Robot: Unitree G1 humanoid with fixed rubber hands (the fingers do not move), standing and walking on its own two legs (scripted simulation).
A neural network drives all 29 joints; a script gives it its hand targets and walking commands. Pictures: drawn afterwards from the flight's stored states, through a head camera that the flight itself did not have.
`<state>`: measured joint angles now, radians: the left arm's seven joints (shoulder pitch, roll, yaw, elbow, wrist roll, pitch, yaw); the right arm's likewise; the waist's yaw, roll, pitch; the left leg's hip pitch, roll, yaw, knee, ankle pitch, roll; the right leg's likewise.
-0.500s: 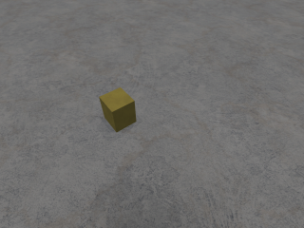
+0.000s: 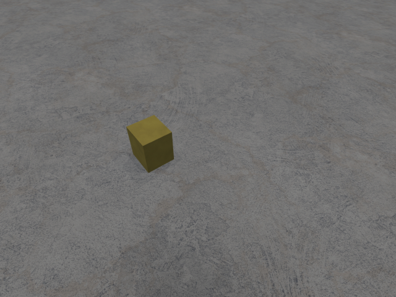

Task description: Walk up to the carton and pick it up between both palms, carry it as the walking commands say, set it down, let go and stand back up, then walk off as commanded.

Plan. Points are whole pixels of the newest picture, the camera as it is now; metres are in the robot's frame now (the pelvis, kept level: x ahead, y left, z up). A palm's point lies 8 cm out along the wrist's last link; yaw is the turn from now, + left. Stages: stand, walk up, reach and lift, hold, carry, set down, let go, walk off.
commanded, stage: walk up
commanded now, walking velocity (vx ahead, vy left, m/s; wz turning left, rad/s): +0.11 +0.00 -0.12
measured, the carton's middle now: (151, 143) +1.16 +0.32 -0.65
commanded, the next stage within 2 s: none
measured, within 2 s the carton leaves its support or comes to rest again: neither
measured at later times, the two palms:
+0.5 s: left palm out of the picture +0.13 +0.23 -0.13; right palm out of the picture +0.15 -0.28 -0.13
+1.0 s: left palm (113, 269) +0.23 +0.20 -0.12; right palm out of the picture +0.18 -0.31 -0.14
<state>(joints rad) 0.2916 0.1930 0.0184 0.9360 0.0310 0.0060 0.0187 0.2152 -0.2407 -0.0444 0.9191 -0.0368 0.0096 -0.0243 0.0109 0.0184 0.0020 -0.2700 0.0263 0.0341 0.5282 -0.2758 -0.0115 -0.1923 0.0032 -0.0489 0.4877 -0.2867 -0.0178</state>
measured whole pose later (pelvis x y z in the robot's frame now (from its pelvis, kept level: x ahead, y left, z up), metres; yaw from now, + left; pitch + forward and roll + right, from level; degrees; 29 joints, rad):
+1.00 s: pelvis +0.14 -0.05 +0.00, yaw -2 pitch -1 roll +1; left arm 0.19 0.20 0.03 0.91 0.04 0.01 0.02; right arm 0.24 -0.26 -0.04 0.92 -0.03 0.03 -0.02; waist 0.00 0.03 0.05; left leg -0.30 0.02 0.01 0.84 -0.51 -0.04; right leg -0.30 -0.02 -0.06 0.52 -0.21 -0.02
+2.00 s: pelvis +0.25 -0.17 +0.01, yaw +28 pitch +3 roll +0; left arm 0.24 0.20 0.06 0.88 0.07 0.03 0.01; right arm 0.22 -0.29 -0.08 0.94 -0.03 0.05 -0.04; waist -0.01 0.03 0.03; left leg -0.48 0.02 0.09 0.93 -0.42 0.00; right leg -0.16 -0.01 -0.19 0.38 -0.27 -0.05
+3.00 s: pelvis +0.63 -0.16 -0.02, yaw +37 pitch +2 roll +2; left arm 0.52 0.17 0.03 1.06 0.01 -0.08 0.02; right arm -0.03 -0.19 -0.04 0.85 -0.03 -0.04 0.05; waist 0.09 -0.01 0.07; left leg -0.46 -0.03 0.18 0.57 -0.14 0.09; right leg 0.00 -0.11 -0.13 0.73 -0.52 0.03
